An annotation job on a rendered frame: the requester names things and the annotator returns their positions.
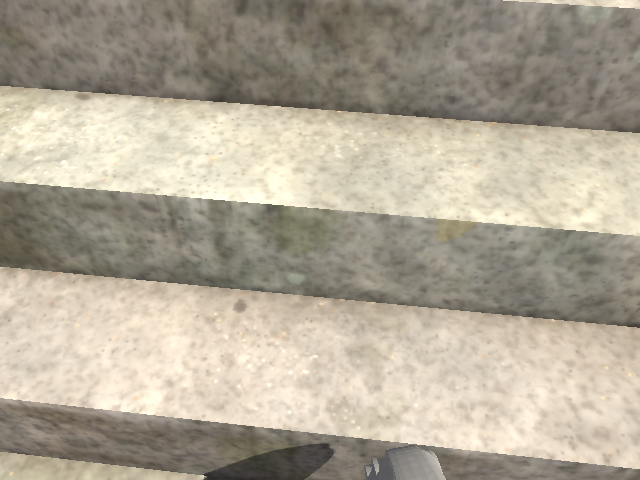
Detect robot right thigh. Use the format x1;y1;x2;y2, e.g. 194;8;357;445
364;445;446;480

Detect right robot shin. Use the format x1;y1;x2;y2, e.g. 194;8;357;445
425;450;443;473

